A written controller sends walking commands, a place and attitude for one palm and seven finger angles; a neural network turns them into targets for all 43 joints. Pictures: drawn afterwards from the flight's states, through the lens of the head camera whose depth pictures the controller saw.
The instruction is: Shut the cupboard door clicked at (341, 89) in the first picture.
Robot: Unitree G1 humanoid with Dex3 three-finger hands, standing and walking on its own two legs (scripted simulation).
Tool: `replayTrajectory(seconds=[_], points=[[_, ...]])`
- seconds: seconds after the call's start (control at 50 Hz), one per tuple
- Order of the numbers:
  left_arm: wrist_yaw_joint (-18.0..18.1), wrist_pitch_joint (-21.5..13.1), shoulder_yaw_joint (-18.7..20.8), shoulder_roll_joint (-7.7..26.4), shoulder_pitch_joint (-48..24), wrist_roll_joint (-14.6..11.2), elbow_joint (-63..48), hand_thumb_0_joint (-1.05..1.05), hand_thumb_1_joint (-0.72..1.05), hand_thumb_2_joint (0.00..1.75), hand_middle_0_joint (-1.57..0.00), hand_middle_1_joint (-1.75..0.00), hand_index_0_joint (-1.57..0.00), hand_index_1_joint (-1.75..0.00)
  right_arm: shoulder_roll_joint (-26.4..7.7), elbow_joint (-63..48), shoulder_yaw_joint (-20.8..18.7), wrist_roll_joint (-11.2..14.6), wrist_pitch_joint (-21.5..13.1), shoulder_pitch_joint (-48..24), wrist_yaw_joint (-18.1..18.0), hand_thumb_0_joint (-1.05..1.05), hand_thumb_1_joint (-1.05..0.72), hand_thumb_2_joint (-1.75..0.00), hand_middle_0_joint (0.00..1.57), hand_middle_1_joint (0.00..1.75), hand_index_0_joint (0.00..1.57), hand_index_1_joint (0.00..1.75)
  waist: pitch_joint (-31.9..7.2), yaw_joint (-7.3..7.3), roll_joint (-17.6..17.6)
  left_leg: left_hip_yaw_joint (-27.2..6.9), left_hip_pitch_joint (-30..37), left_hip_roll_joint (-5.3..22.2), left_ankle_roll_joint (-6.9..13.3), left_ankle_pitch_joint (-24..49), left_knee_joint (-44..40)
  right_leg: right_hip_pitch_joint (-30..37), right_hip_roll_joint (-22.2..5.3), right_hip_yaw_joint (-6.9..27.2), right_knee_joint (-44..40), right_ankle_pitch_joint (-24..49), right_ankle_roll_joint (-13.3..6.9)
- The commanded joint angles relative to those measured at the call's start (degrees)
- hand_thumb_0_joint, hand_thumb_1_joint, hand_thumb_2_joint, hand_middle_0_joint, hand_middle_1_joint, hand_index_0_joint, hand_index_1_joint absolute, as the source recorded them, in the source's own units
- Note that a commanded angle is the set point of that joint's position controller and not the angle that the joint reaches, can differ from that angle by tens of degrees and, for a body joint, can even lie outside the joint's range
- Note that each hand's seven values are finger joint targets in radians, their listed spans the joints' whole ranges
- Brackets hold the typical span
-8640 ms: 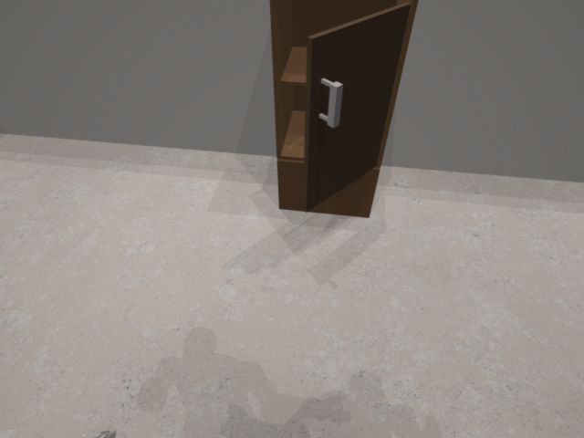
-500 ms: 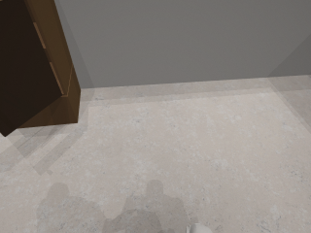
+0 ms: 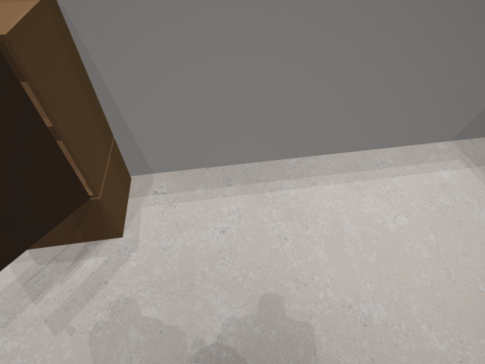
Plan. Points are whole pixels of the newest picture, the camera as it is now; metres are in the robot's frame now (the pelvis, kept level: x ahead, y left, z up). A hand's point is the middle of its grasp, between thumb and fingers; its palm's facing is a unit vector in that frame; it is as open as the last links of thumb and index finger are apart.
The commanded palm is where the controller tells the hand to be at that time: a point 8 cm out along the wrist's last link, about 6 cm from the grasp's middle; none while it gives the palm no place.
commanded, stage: walk to a spot facing it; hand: left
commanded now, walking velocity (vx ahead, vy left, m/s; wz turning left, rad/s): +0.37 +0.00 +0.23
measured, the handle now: out of the picture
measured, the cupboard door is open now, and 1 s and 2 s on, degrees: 50 50 50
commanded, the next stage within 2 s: turn to face it in 0.40 s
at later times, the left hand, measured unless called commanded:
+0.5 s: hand out of the picture +0.08 +0.20 -0.17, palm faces +0.20 -0.97 -0.13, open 7.4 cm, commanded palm none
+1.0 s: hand (134, 274) +0.33 +0.25 -0.14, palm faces +0.28 -0.93 -0.26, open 7.3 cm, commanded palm none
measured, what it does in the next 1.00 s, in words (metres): walks ahead, turning left: left foot, then right foot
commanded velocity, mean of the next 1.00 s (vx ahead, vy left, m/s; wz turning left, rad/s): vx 0.14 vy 0.00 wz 0.34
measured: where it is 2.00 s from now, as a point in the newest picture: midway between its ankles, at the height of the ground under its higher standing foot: outside the picture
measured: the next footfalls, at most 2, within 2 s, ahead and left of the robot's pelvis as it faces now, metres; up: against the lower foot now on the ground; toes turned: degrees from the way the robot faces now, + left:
left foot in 0.40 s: +0.28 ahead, +0.17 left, +0.00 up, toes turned +13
right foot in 0.80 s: +0.37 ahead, -0.06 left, +0.00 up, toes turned +1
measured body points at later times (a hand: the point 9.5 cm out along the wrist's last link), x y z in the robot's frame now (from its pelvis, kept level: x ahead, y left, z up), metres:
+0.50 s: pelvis +0.20 +0.07 +0.00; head +0.21 +0.08 +0.45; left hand +0.07 +0.25 -0.16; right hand +0.35 -0.13 -0.13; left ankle +0.24 +0.16 -0.73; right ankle +0.11 -0.06 -0.65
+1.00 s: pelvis +0.28 +0.04 +0.01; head +0.31 +0.02 +0.46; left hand +0.32 +0.30 -0.12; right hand +0.37 -0.19 -0.16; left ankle +0.23 +0.17 -0.65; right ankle +0.33 -0.06 -0.73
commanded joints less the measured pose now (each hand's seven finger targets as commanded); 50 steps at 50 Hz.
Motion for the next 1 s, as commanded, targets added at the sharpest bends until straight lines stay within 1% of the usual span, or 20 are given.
replayTrajectory(seconds=[0.0, 0.12, 0.26, 0.3, 0.34, 0.36, 0.38, 0.4, 0.46, 0.52, 0.62, 0.68, 0.74, 0.76, 0.78, 0.8, 0.82, 0.86, 0.88, 0.98], points=[[0.4, -1.4, 0.7, 3.9, 6.2, 0.2, 0.7, 0.00, 0.90, 0.90, -0.20, -0.30, -0.20, -0.30, -1.2, -3.7, -0.3, -1.1, 0.3, 2.1, 0.5, 0.00, -0.90, -0.90, 0.20, 0.30, 0.20, 0.30, 3.0, -0.33, -6.7, -0.8, -8.2, 5.8, -2.4, 7.2, -2.7, -6.2, -15.6, 12.9, -24.0, -5.8, -1.6], [0.3, -2.4, 0.6, 4.8, 12.6, 0.1, 4.0, 0.00, 0.90, 0.90, -0.20, -0.30, -0.20, -0.30, -2.2, -8.3, -0.3, -0.9, -0.2, -10.4, 1.9, 0.00, -0.90, -0.90, 0.20, 0.30, 0.20, 0.30, 3.8, 2.19, -5.8, 2.3, -14.4, 7.4, -4.4, 12.7, -18.2, 2.6, -15.0, 9.2, -24.0, 3.6, -2.8], [0.8, -1.7, 0.3, 6.0, 19.3, 0.4, 6.7, 0.00, 0.90, 0.90, -0.20, -0.30, -0.20, -0.30, -2.6, -12.2, 0.5, -0.5, -1.5, -23.4, 2.8, 0.00, -0.90, -0.90, 0.20, 0.30, 0.20, 0.30, 4.8, 6.00, -7.1, 6.2, -9.3, 4.3, -2.5, 8.6, -35.6, 13.4, -17.5, 7.2, -19.0, 19.5, -2.2], [0.9, -1.3, 0.4, 6.4, 19.8, 0.4, 7.1, 0.00, 0.90, 0.90, -0.20, -0.30, -0.20, -0.30, -3.6, -12.0, 0.4, -0.6, -1.9, -22.2, 2.4, 0.00, -0.90, -0.90, 0.20, 0.30, 0.20, 0.30, 3.4, 5.08, -8.2, 7.8, -4.2, 2.4, -1.4, 5.7, -39.2, 15.5, -17.6, 6.1, -14.1, 27.3, -1.8], [0.9, -1.0, 0.5, 6.6, 18.5, 0.0, 7.2, 0.00, 0.90, 0.90, -0.20, -0.30, -0.20, -0.30, -6.5, -8.4, -0.3, -1.0, -2.5, -10.5, 1.4, 0.00, -0.90, -0.90, 0.20, 0.30, 0.20, 0.30, -3.8, -0.48, -4.2, 9.3, 14.5, 0.1, -0.1, 10.6, -47.3, 11.6, -14.3, 1.7, 3.3, 33.9, 0.9], [0.6, -1.0, 0.2, 4.6, 19.7, -0.5, 6.1, 0.00, 0.90, 0.90, -0.20, -0.30, -0.20, -0.30, -12.3, -6.4, -1.6, -1.6, -3.0, -2.1, 0.6, 0.00, -0.90, -0.90, 0.20, 0.30, 0.20, 0.30, -11.3, -3.45, 5.0, -3.5, 31.9, 11.4, 3.7, 18.6, -47.6, -1.7, -9.6, -0.9, 18.0, 18.4, 4.1], [0.3, -1.4, -0.5, 2.0, 19.0, -0.8, 4.3, 0.00, 0.90, 0.90, -0.20, -0.30, -0.20, -0.30, -17.4, -5.1, -2.6, -1.0, -2.7, 3.7, 0.0, 0.00, -0.90, -0.90, 0.20, 0.30, 0.20, 0.30, -15.2, -4.24, 14.1, -20.3, 41.2, 25.4, 10.5, 33.5, -50.5, -15.3, -3.5, 0.3, 33.9, -18.7, 5.5], [0.8, -1.0, -0.4, 3.5, 15.4, -0.4, 3.4, 0.00, 0.90, 0.90, -0.20, -0.30, -0.20, -0.30, -17.0, -4.7, -2.4, -0.3, -2.5, 2.8, -0.5, 0.00, -0.90, -0.90, 0.20, 0.30, 0.20, 0.30, -14.8, -4.30, 8.0, -18.6, 37.8, 27.0, 11.8, 31.8, -52.6, -18.3, -4.7, 5.4, 40.2, -20.8, 4.9], [-0.1, 0.5, 0.4, 1.7, 10.6, 0.1, 3.7, 0.00, 0.90, 0.90, -0.20, -0.30, -0.20, -0.30, -10.1, -7.6, -0.7, -0.6, -3.0, -8.5, -0.8, 0.00, -0.90, -0.90, 0.20, 0.30, 0.20, 0.30, 0.4, 0.27, 1.9, -8.0, 15.1, 21.8, 7.5, 21.0, -59.1, -17.3, -9.3, 8.5, 39.9, -11.1, 5.6], [0.0, 2.3, 0.2, -0.8, 14.8, 0.3, 4.3, 0.00, 0.90, 0.90, -0.20, -0.30, -0.20, -0.30, -7.0, -7.7, 0.6, -0.2, -3.3, -12.0, -0.7, 0.00, -0.90, -0.90, 0.20, 0.30, 0.20, 0.30, 1.8, 4.16, 6.2, 0.4, 3.5, 15.5, 5.8, 21.7, -61.5, -8.3, -9.3, 6.5, 30.0, -6.9, 7.0], [0.2, 2.9, 0.7, 0.1, 9.6, 0.5, 0.3, 0.00, 0.90, 0.90, -0.20, -0.30, -0.20, -0.30, -8.5, -9.6, -0.8, -0.4, -2.3, -11.7, -0.7, 0.00, -0.90, -0.90, 0.20, 0.30, 0.20, 0.30, 0.6, 3.33, 5.3, -1.3, 5.0, 13.4, 7.3, 26.0, -58.4, -5.4, -6.7, 4.1, 14.5, -2.4, 9.0], [0.3, 3.2, 1.3, 2.6, 6.3, 0.2, -2.3, 0.00, 0.90, 0.90, -0.20, -0.30, -0.20, -0.30, -10.8, -10.1, -1.4, -0.7, -1.0, -12.5, -0.6, 0.00, -0.90, -0.90, 0.20, 0.30, 0.20, 0.30, -0.6, 3.29, 8.4, -4.8, 7.1, 13.3, 7.0, 27.7, -54.8, -3.9, -5.0, 3.7, 10.0, -3.8, 9.2], [0.4, 2.4, 2.1, 5.5, 7.6, -0.1, -3.4, 0.00, 0.90, 0.90, -0.20, -0.30, -0.20, -0.30, -11.6, -11.0, -1.9, -0.5, 0.2, -14.0, -0.4, 0.00, -0.90, -0.90, 0.20, 0.30, 0.20, 0.30, -2.0, 5.25, 5.0, -6.2, 5.2, 10.2, 3.5, 24.7, -46.9, 4.9, -4.3, 3.6, -3.8, 3.5, 8.9], [0.7, 1.8, 2.6, 8.6, 9.6, 0.2, -3.2, 0.00, 0.90, 0.90, -0.20, -0.30, -0.20, -0.30, -9.6, -11.5, -1.7, -0.1, 0.1, -13.4, -0.1, 0.00, -0.90, -0.90, 0.20, 0.30, 0.20, 0.30, -4.1, 6.08, -1.7, -2.9, -0.5, 6.0, 0.3, 16.2, -40.2, 13.5, -9.9, 8.7, -8.5, 12.8, 7.7], [1.2, 1.4, 3.7, 14.1, 12.1, 0.8, -3.1, 0.00, 0.90, 0.90, -0.20, -0.30, -0.20, -0.30, -5.8, -13.0, -1.1, 0.2, 0.2, -12.7, 0.3, 0.00, -0.90, -0.90, 0.20, 0.30, 0.20, 0.30, -6.6, 6.75, -17.6, 5.0, -10.8, -2.1, -3.9, -7.8, -26.9, 21.3, -24.9, 21.6, -11.4, 27.3, 2.3], [1.2, 1.6, 3.5, 15.5, 13.4, 0.2, -3.8, 0.00, 0.90, 0.90, -0.20, -0.30, -0.20, -0.30, -7.9, -13.8, -1.5, -0.1, 1.1, -13.2, -0.1, 0.00, -0.90, -0.90, 0.20, 0.30, 0.20, 0.30, -8.0, 7.53, -17.2, 0.1, -9.5, -1.1, -4.3, -17.7, -15.9, 15.7, -31.1, 24.5, -13.5, 30.8, -3.2], [1.4, 1.7, 3.6, 14.9, 10.1, 0.1, -4.6, 0.00, 0.90, 0.90, -0.20, -0.30, -0.20, -0.30, -8.3, -13.7, -1.9, -0.2, 1.8, -13.8, 0.0, 0.00, -0.90, -0.90, 0.20, 0.30, 0.20, 0.30, -6.4, 6.45, -16.4, -1.7, -10.5, 0.1, -4.5, -15.8, -8.9, 12.0, -29.7, 23.8, -14.6, 26.2, -4.4], [1.8, 2.3, 2.6, 11.4, 3.2, 0.1, -6.9, 0.00, 0.90, 0.90, -0.20, -0.30, -0.20, -0.30, -8.1, -12.3, -2.0, -0.4, 2.6, -13.0, 0.8, 0.00, -0.90, -0.90, 0.20, 0.30, 0.20, 0.30, -3.5, 3.53, -9.2, -0.8, -10.9, 2.4, -5.3, -8.1, -3.9, 8.7, -24.3, 13.7, -13.7, 19.4, -2.4], [1.7, 2.3, 2.3, 10.6, 2.1, 0.2, -7.4, 0.00, 0.90, 0.90, -0.20, -0.30, -0.20, -0.30, -7.6, -12.1, -1.8, -0.4, 2.9, -12.3, 1.2, 0.00, -0.90, -0.90, 0.20, 0.30, 0.20, 0.30, -3.3, 2.85, -9.6, 0.1, -10.5, 2.4, -5.7, -6.3, -4.7, 7.9, -22.6, 10.0, -13.4, 19.7, -1.3], [1.6, 2.9, 2.5, 11.7, 2.2, 0.6, -7.5, 0.00, 0.90, 0.90, -0.20, -0.30, -0.20, -0.30, -7.1, -13.2, -1.7, -0.3, 3.8, -14.1, 2.0, 0.00, -0.90, -0.90, 0.20, 0.30, 0.20, 0.30, -1.5, 3.13, -12.6, 4.2, -6.8, 2.2, -6.8, -4.7, -15.4, 5.9, -21.5, 3.2, -14.2, 14.9, -0.6]])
